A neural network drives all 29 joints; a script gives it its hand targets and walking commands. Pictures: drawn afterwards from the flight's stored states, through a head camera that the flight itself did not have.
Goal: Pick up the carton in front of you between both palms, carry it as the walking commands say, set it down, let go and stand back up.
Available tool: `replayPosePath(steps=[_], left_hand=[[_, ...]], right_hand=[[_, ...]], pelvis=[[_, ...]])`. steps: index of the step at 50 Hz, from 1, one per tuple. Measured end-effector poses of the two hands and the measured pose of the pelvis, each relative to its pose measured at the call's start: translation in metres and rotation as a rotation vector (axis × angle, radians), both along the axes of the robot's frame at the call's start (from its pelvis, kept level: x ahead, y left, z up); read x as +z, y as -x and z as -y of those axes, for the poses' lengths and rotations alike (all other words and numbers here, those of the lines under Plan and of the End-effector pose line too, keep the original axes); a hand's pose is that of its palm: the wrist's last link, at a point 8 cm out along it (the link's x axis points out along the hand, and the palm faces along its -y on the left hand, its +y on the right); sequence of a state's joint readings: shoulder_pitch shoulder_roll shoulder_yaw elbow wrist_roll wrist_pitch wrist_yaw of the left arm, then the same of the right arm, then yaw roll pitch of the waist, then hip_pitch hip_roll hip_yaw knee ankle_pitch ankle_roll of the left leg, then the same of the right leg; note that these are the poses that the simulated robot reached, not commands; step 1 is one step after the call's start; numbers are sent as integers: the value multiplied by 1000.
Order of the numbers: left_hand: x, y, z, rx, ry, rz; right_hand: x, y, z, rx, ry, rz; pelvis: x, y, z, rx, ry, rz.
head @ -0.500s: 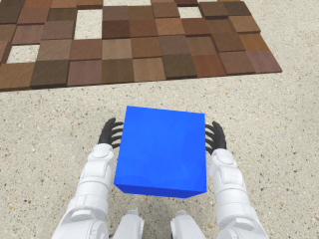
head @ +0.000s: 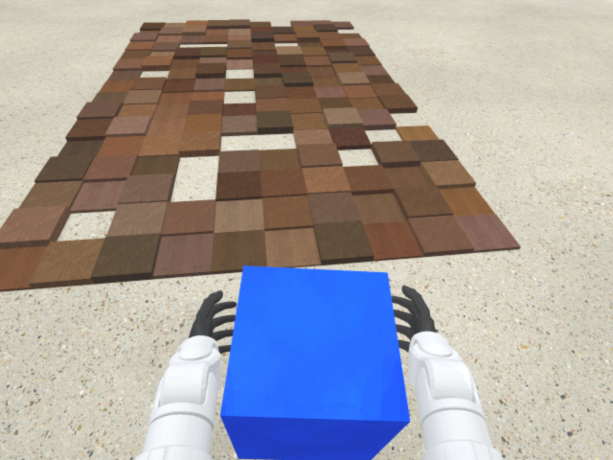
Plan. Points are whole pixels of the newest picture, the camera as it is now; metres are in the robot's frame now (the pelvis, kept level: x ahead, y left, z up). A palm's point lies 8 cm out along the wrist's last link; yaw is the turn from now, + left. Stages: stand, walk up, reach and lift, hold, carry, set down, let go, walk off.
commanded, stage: reach and lift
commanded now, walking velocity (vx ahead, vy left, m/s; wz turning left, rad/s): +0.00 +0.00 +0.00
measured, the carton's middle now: (309, 369) +0.29 +0.00 -0.07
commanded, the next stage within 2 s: hold in 1.02 s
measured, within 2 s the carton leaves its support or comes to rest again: neither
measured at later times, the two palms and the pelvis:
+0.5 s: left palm (198, 340) +0.28 +0.15 +0.03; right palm (422, 335) +0.29 -0.15 +0.04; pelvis -0.02 +0.00 +0.00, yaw +0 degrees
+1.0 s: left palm (198, 335) +0.28 +0.15 +0.04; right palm (425, 328) +0.29 -0.15 +0.05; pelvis +0.00 +0.00 +0.01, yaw +0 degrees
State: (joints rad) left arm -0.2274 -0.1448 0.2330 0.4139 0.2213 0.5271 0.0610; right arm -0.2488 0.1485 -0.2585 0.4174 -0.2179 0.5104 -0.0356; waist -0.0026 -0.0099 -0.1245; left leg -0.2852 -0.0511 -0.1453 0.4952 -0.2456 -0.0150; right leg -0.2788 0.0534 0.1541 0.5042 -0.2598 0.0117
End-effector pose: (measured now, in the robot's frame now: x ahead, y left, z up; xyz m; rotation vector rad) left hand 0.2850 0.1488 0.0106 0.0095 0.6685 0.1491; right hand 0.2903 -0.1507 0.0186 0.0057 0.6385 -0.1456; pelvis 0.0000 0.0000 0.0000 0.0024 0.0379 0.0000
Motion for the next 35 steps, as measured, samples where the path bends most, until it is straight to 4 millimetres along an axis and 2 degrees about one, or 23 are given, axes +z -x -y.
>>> replayPosePath(steps=[5, 17, 35], left_hand=[[12, 6, -1, -9, -19, -21], [14, 9, -2, -11, -16, -32], [23, 1, -2, -22, -30, -32]], right_hand=[[11, 4, -1, 14, 15, -19], [15, 8, -2, 6, 16, -27], [24, 1, -3, 13, 30, -22]], pelvis=[[3, 5, 1, 0, 0, 61], [1, 21, 0, 4, 2, 90], [6, 8, -3, -1, 2, 99]])
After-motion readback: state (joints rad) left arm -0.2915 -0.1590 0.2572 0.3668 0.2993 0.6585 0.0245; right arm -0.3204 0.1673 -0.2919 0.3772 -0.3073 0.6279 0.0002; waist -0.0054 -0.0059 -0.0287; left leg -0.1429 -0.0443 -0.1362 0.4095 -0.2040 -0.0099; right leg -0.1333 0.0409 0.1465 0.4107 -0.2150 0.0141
